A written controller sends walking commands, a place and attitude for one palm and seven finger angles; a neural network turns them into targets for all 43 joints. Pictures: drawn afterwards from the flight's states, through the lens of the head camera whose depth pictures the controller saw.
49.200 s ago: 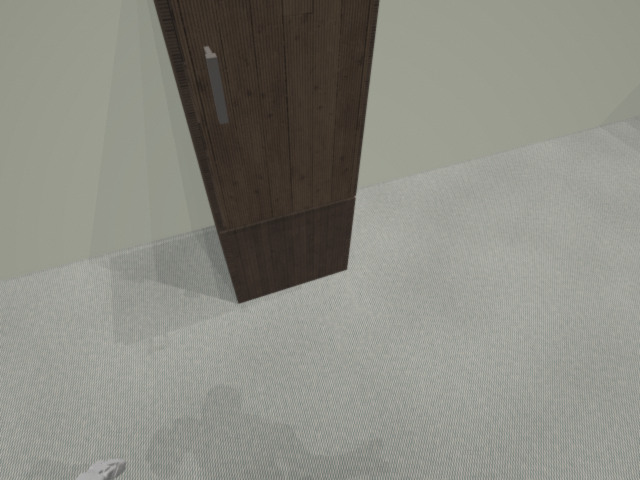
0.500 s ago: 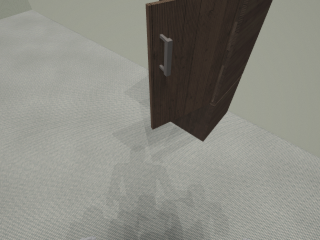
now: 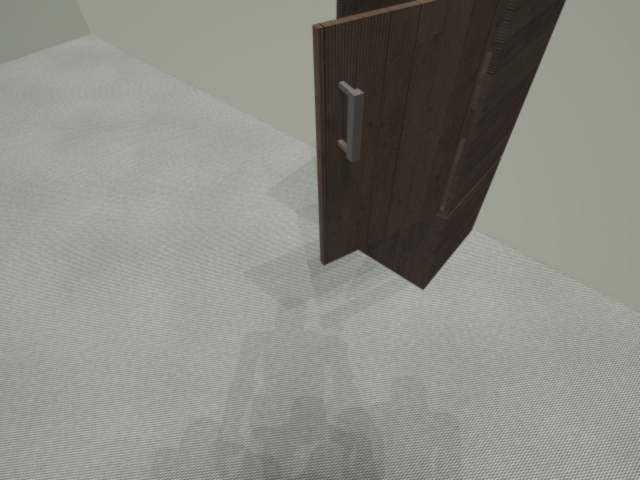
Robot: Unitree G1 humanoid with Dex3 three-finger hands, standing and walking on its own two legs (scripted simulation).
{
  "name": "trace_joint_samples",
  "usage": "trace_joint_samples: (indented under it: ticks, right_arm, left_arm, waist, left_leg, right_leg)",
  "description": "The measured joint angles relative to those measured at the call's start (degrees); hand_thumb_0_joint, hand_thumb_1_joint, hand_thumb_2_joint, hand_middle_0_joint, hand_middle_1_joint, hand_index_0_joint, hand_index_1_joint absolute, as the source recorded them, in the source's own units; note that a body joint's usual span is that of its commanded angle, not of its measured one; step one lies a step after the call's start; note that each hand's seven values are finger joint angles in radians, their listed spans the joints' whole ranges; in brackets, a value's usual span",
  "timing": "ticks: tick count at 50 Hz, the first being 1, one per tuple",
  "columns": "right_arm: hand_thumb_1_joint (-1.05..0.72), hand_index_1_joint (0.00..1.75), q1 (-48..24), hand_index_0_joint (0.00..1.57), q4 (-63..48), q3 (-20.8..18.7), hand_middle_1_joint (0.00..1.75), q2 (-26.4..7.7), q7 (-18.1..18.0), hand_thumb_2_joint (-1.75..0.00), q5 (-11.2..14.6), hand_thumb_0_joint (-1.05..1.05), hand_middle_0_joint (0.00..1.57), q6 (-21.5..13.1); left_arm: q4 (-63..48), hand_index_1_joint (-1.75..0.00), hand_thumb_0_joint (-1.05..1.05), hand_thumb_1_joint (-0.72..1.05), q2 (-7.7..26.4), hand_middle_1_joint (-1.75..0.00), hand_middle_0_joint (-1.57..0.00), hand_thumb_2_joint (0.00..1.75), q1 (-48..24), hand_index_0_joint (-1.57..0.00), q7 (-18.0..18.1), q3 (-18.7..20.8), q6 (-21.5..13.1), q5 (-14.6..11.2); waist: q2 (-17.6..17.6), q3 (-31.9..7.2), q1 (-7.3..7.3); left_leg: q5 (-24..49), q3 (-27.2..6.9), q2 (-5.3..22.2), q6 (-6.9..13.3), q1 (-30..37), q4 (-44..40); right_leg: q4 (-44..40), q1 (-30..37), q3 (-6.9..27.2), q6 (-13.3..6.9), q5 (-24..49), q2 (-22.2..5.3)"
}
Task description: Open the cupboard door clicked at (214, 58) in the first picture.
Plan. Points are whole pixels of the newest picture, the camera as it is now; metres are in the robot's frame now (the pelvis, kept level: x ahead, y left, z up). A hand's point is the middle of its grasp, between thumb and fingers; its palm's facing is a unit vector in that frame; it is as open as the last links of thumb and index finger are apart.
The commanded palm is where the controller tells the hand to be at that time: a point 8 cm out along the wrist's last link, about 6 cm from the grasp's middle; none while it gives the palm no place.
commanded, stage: let the arm hang, fingers relaxed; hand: left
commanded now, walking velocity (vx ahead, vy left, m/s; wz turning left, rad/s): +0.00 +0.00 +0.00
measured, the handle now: (348, 122) +0.68 -0.01 +0.08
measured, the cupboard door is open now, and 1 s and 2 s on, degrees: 70 70 70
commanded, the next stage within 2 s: look to check the result in 0.34 s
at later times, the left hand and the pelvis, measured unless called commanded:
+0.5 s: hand out of the picture +0.01 +0.17 -0.17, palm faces +0.05 -0.98 -0.21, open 7.4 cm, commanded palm none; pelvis +0.01 -0.01 +0.00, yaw +0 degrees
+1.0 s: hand out of the picture +0.04 +0.18 -0.17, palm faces +0.05 -0.97 -0.23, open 7.4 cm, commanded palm none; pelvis +0.02 -0.01 +0.00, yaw +1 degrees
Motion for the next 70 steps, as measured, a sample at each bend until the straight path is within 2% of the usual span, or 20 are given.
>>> trace_joint_samples:
  ticks: [7, 14, 36, 70]
  right_arm:
    - [-0.92, 0.3, -0.04, 0.2, 0.26, -0.25, 0.3, -0.17, 0.0, -0.9, 0.06, 0.01, 0.2, -0.45]
    - [-0.91, 0.3, 0.09, 0.2, 0.41, -0.36, 0.3, -0.22, -0.06, -0.9, 0.05, 0.0, 0.2, -0.62]
    - [-0.91, 0.3, -2.78, 0.2, 1.02, -0.3, 0.3, -2.09, -0.02, -0.9, 0.25, 0.0, 0.2, -0.67]
    - [-0.91, 0.3, -7.97, 0.2, 0.78, -0.22, 0.3, -7.66, 0.56, -0.9, 0.32, 0.0, 0.2, -1.17]
  left_arm:
    - [-1.15, -0.3, 0.01, 0.91, -1.79, -0.3, -0.2, 0.9, -2.06, -0.2, 0.05, -0.03, -0.51, 0.14]
    - [-1.19, -0.3, 0.01, 0.92, -1.06, -0.3, -0.2, 0.9, -2.61, -0.2, 0.11, 0.33, -0.69, 0.05]
    - [-0.58, -0.3, 0.01, 0.9, 0.62, -0.3, -0.2, 0.9, -3.42, -0.2, -0.16, 0.34, -0.93, -0.16]
    - [-1.14, -0.3, 0.01, 0.9, 5.93, -0.3, -0.2, 0.9, -8.3, -0.2, -1.03, 0.34, -1.53, -0.07]
  waist:
    - [-0.6, -0.7, -0.29]
    - [-1.04, -0.46, -0.57]
    - [-0.89, 0.48, -0.19]
    - [-0.95, 0.6, 0.08]
  left_leg:
    - [0.01, 0.19, -0.1, -0.06, 0.32, -0.31]
    - [-0.19, -0.05, 0.21, -0.4, 0.53, -0.33]
    - [-0.45, -0.89, 0.58, -0.89, 2.03, -1.41]
    - [0.7, -1.06, 0.68, -1.26, 4.82, -5.56]
  right_leg:
    - [0.36, -0.05, 0.2, 0.02, -0.3, -0.12]
    - [0.13, 0.31, -0.04, -0.28, -0.5, 0.21]
    - [-2.0, 2.58, -0.92, -0.61, -0.51, 0.73]
    - [-6.14, 5.4, -1.2, -0.8, 0.58, 1.09]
